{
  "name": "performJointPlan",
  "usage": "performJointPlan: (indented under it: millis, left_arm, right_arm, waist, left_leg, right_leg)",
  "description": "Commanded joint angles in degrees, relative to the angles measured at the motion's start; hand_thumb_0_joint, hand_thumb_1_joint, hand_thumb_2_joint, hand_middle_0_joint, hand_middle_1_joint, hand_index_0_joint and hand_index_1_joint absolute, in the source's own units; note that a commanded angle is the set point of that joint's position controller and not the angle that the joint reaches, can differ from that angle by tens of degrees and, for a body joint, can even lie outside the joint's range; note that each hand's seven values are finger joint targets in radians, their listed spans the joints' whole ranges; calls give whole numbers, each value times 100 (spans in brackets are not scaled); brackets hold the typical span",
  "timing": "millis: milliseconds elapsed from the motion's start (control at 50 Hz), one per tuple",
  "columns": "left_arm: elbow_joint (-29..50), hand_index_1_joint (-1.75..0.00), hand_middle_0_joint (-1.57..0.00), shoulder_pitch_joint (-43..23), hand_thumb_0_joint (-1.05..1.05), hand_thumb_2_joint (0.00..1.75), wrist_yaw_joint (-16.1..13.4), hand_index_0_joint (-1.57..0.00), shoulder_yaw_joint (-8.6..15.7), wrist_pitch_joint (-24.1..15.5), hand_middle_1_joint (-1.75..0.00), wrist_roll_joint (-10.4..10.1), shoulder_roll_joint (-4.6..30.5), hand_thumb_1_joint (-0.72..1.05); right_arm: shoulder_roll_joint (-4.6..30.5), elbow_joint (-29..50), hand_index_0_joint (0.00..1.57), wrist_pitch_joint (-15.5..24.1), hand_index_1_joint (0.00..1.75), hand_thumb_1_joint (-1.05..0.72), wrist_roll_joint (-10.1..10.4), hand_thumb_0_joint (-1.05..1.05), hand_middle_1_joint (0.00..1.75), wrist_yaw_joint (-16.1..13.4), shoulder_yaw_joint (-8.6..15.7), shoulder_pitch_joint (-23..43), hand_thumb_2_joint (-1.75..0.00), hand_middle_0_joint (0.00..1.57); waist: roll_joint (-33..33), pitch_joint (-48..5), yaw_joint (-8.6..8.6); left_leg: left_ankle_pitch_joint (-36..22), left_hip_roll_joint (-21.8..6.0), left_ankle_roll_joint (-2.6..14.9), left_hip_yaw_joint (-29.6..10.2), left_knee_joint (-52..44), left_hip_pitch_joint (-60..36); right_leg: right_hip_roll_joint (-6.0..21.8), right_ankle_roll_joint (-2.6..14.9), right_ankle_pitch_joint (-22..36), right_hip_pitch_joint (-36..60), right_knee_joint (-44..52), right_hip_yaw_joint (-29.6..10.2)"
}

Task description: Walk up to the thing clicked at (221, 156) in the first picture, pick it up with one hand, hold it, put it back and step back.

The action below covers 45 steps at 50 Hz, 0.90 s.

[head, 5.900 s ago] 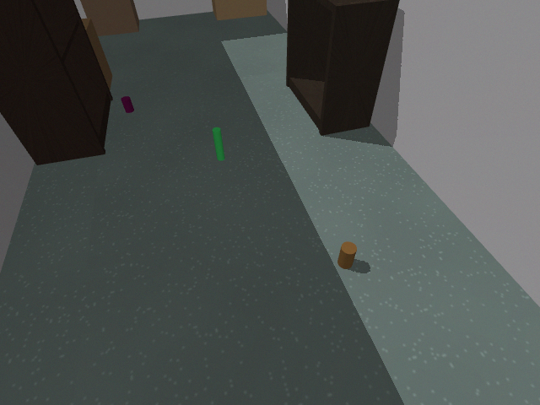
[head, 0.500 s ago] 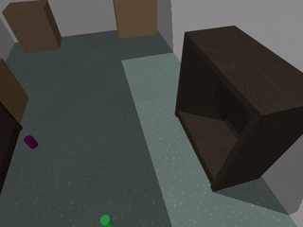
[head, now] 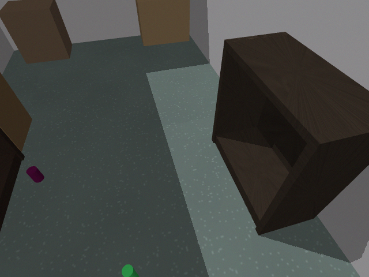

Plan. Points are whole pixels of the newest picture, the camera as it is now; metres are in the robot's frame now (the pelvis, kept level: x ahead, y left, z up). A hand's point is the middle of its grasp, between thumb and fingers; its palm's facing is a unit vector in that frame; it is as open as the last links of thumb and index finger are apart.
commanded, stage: walk up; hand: left
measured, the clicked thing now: (131, 276) +0.28 +0.26 -0.67
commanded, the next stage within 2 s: none
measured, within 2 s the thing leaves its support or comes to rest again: neither
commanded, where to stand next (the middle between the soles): +0.02 +0.00 m, yaw +1 degrees
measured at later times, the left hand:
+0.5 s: hand out of the picture +0.08 +0.26 -0.15, palm faces +0.03 -0.93 -0.38, open 7.4 cm
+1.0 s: hand out of the picture -0.14 +0.30 -0.15, palm faces +0.02 -0.92 -0.39, open 7.4 cm
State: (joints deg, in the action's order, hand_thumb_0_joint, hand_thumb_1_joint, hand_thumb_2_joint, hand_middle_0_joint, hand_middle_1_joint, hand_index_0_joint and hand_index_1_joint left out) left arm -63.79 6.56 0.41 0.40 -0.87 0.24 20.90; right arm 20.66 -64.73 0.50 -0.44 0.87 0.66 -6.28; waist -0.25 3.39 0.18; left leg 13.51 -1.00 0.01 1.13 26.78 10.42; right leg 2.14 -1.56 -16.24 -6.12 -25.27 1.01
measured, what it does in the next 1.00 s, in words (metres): walks backwards: right foot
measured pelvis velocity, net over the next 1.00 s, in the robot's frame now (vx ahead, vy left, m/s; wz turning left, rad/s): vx -0.11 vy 0.01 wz -0.05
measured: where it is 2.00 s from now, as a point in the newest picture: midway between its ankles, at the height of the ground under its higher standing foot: outside the picture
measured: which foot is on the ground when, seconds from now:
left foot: down 0.00-0.96, up 0.98-1.00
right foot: down 0.00-0.68, up 0.70-0.92, down 0.94-1.00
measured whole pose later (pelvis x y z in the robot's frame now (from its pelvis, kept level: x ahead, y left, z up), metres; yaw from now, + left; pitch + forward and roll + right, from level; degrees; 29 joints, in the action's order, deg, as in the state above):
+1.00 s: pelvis -0.11 +0.01 -0.01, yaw -3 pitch -4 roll -1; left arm -57.2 21.5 2.6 6.6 3.2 3.5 22.2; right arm 21.8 -53.9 -2.5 -2.6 0.0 5.7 -10.5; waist 2.1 2.7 3.9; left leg 20.9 -0.1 -0.7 -0.2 42.4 25.0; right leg -2.5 3.5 -19.8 -0.9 -24.4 4.6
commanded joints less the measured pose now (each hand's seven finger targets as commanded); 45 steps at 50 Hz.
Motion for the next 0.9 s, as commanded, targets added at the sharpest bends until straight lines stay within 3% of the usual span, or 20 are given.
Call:
performJointPlan:
  millis: [0, 260, 320, 340, 360, 420, 540, 580, 620, 640, 660, 680, 700, 720, 760, 780, 800, 820, 860, 880]
  left_arm:
    - [350, -30, -20, -276, 0, 90, -82, -20, 211, -104, -30, 8, 1247, 90]
    - [331, -30, -20, -329, 0, 90, -90, -20, 249, -108, -30, 26, 1254, 90]
    - [321, -30, -20, -294, 0, 90, -108, -20, 270, -110, -30, 25, 1272, 90]
    - [334, -30, -20, -533, 0, 90, -191, -20, 379, -21, -30, -124, 1477, 90]
    - [399, -30, -20, -401, 0, 90, -238, -20, 390, 9, -30, -159, 1458, 90]
    - [539, -30, -20, -326, 0, 90, -288, -20, 420, 64, -30, -160, 1455, 90]
    - [1010, -30, -20, -758, 0, 90, -274, -20, 470, 219, -30, -13, 1635, 90]
    - [1136, -30, -20, -864, 0, 90, -265, -20, 509, 259, -30, 5, 1634, 90]
    - [1222, -30, -20, -865, 0, 90, -252, -20, 523, 320, -30, -19, 1503, 90]
    - [1232, -30, -20, -695, 0, 90, -259, -20, 495, 361, -30, -56, 1317, 90]
    - [1164, -30, -20, -519, 0, 90, -291, -20, 508, 449, -30, -54, 1137, 90]
    - [1129, -30, -20, -336, 0, 90, -313, -20, 571, 517, -30, -9, 1235, 90]
    - [1065, -30, -20, -104, 0, 90, -298, -20, 603, 544, -30, -18, 1299, 90]
    - [1025, -30, -20, 96, 0, 90, -284, -20, 630, 562, -30, -72, 1359, 90]
    - [828, -30, -20, 879, 0, 90, -163, -20, 630, 510, -30, -8, 1359, 90]
    - [754, -30, -20, 1154, 0, 90, -72, -20, 645, 479, -30, 45, 1333, 90]
    - [721, -30, -20, 1324, 0, 90, 34, -20, 682, 444, -30, 125, 1326, 90]
    - [854, -30, -20, 1437, 0, 90, 134, -20, 766, 423, -30, 197, 1390, 90]
    - [927, -30, -20, 1855, 0, 90, 246, -20, 804, 389, -30, 255, 1333, 90]
    - [824, -30, -20, 2063, 0, 90, 225, -20, 825, 338, -30, 273, 1322, 90]
  right_arm:
    - [1297, 379, 20, 131, 30, -90, 13, 0, 30, -82, 245, 427, -90, 20]
    - [1229, 406, 20, 108, 30, -90, 11, 0, 30, -85, 239, 413, -90, 20]
    - [1200, 407, 20, 99, 30, -90, 3, 0, 30, -89, 245, 387, -90, 20]
    - [1356, 384, 20, -40, 30, -90, 69, 0, 30, -106, 287, 667, -90, 20]
    - [1291, 456, 20, -92, 30, -90, 124, 0, 30, -126, 296, 588, -90, 20]
    - [1254, 534, 20, -159, 30, -90, 146, 0, 30, -141, 356, 518, -90, 20]
    - [1244, 794, 20, -339, 30, -90, 64, 0, 30, -98, 500, 257, -90, 20]
    - [1248, 853, 20, -364, 30, -90, 9, 0, 30, -57, 545, 63, -90, 20]
    - [1386, 934, 20, -360, 30, -90, -38, 0, 30, -24, 614, -64, -90, 20]
    - [1638, 1057, 20, -349, 30, -90, -63, 0, 30, -15, 662, 5, -90, 20]
    - [1880, 1155, 20, -310, 30, -90, -96, 0, 30, -11, 720, 245, -90, 20]
    - [2019, 1244, 20, -279, 30, -90, -190, 0, 30, -28, 779, 235, -90, 20]
    - [1981, 1357, 20, -277, 30, -90, -228, 0, 30, -62, 772, 410, -90, 20]
    - [1805, 1551, 20, -298, 30, -90, -220, 0, 30, -83, 729, 747, -90, 20]
    - [1639, 1634, 20, -160, 30, -90, -234, 0, 30, -126, 721, 885, -90, 20]
    - [1604, 1608, 20, -64, 30, -90, -228, 0, 30, -116, 717, 690, -90, 20]
    - [1705, 1535, 20, -13, 30, -90, -257, 0, 30, -78, 773, 337, -90, 20]
    - [1882, 1516, 20, -3, 30, -90, -312, 0, 30, -42, 880, 128, -90, 20]
    - [1937, 1620, 20, -84, 30, -90, -399, 0, 30, -47, 968, 313, -90, 20]
    - [1761, 1648, 20, -146, 30, -90, -425, 0, 30, -72, 936, 359, -90, 20]
  waist:
    - [225, -450, 6]
    - [-94, -439, -25]
    - [-211, -489, -28]
    - [-53, 191, 32]
    - [-126, -37, 25]
    - [-266, -537, 18]
    - [-638, -901, -48]
    - [-723, -923, -118]
    - [-487, -943, -206]
    - [405, -945, -250]
    - [1335, -905, -261]
    - [1058, -789, -241]
    - [971, -491, -121]
    - [859, -340, 34]
    - [775, -646, 385]
    - [790, -997, 376]
    - [827, -1263, 269]
    - [1036, -1437, 275]
    - [1333, -1199, 529]
    - [1095, -913, 587]
  left_leg:
    - [-1026, -583, 361, -631, -582, -228]
    - [-1198, -446, 292, -430, -442, -330]
    - [-1464, -446, 286, -361, -327, -408]
    - [-3194, -502, 203, -494, 42, -44]
    - [-3612, -461, 195, -390, 291, -136]
    - [-3152, -284, 187, -187, 547, -179]
    - [-1030, -48, 257, -228, 1350, -241]
    - [-885, -79, 340, -322, 1452, -272]
    - [-1456, -439, 665, -675, 1022, -271]
    - [-1845, -1160, 1057, -1579, -118, 128]
    - [-1325, -1779, 1407, -2640, -1117, 670]
    - [-334, -1912, 1491, -3088, -1365, 987]
    - [579, -1867, 1399, -2982, -1494, 1347]
    - [759, -1601, 1198, -2387, -1418, 1366]
    - [1910, -1268, 776, -1764, -1332, 1085]
    - [2618, -1235, 641, -1799, -1373, 697]
    - [3035, -1194, 594, -1814, -1522, 316]
    - [3169, -1239, 581, -1881, -1646, -1]
    - [2288, -1076, 389, -1296, -1607, 83]
    - [1795, -715, 159, -801, -1346, 176]
  right_leg:
    - [322, 363, 921, -87, 371, -320]
    - [415, 350, 1174, -33, 571, -391]
    - [469, 357, 1514, 15, 590, -421]
    - [640, 312, 3525, -350, 153, -526]
    - [646, 305, 4159, -213, 8, -383]
    - [728, 468, 4453, 19, -117, -342]
    - [1306, 1071, 2665, -796, -276, -901]
    - [1299, 1097, 2173, -1111, -558, -845]
    - [830, 842, 1173, -1420, -1321, -658]
    - [31, 492, 202, -1320, -2259, -232]
    - [-667, 379, -2007, -1233, -3602, -272]
    - [-723, 388, -2183, -1267, -4288, -916]
    - [-647, 409, -2025, -1391, -4554, -1049]
    - [-569, 418, -1747, -1548, -4680, -1040]
    - [-475, 441, -1226, -1323, -4246, -865]
    - [-409, 386, -1193, -1172, -3562, -673]
    - [-501, 315, -1583, -1007, -3034, -328]
    - [-486, 327, -2017, -780, -2501, -12]
    - [-396, 520, -2488, 102, -613, 439]
    - [-617, 531, -2122, 476, 479, 821]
